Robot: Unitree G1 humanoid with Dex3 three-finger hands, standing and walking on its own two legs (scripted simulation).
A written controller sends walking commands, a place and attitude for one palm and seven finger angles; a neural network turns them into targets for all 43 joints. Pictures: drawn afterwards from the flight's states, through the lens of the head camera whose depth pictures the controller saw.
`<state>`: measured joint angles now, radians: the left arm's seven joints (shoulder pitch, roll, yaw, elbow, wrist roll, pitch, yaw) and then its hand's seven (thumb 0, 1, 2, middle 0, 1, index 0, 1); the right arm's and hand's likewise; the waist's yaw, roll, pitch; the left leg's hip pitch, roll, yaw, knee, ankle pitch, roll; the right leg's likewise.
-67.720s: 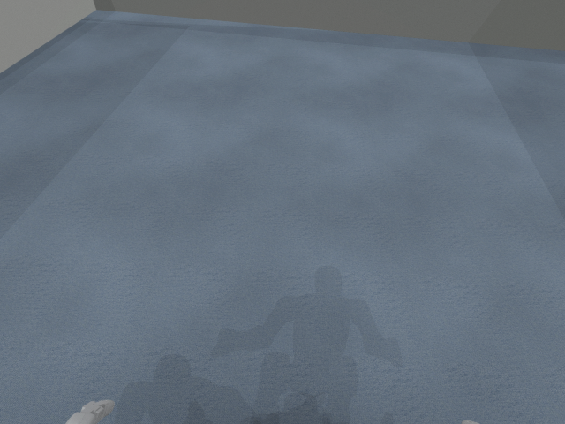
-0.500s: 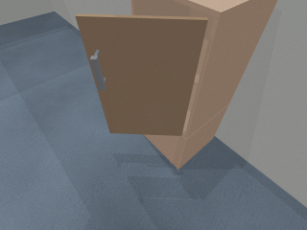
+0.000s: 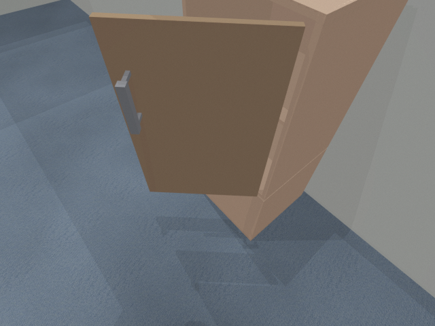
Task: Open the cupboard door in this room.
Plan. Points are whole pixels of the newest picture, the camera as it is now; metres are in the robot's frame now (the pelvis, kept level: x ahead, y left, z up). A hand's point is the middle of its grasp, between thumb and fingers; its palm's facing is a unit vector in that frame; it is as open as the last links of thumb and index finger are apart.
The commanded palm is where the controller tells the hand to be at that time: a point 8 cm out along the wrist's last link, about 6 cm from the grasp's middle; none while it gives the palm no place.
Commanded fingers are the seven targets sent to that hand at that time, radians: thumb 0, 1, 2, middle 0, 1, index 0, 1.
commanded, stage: come to a stop and stand still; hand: left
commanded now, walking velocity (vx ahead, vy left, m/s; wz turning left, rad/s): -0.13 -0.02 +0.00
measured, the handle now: (131, 103) +0.53 +0.23 +0.09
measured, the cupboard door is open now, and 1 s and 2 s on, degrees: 47 47 47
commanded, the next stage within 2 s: look again from close up in 0.90 s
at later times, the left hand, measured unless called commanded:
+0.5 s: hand out of the picture +0.00 +0.17 -0.17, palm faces +0.02 -0.98 -0.21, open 7.4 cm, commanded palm none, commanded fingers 0.00 0.90 0.90 -0.20 -0.30 -0.20 -0.30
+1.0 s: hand out of the picture -0.04 +0.13 -0.17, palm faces +0.03 -0.99 -0.17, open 7.4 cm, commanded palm none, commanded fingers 0.00 0.90 0.90 -0.20 -0.30 -0.20 -0.30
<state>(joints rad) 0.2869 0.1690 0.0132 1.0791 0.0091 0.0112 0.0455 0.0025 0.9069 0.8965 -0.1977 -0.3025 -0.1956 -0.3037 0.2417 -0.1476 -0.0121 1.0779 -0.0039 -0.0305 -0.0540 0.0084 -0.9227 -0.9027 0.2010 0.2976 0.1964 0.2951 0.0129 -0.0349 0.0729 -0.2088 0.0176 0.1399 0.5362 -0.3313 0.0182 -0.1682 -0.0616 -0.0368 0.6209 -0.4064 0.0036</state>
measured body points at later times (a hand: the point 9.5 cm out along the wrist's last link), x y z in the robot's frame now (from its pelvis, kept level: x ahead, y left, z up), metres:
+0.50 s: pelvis -0.04 -0.02 +0.00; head -0.01 -0.02 +0.45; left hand +0.00 +0.22 -0.16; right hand +0.03 -0.25 -0.16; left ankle +0.00 +0.10 -0.73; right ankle -0.07 -0.12 -0.73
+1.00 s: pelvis -0.03 -0.03 +0.01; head -0.02 -0.03 +0.46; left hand -0.04 +0.18 -0.15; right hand -0.04 -0.25 -0.15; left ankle +0.00 +0.10 -0.73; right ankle -0.07 -0.12 -0.73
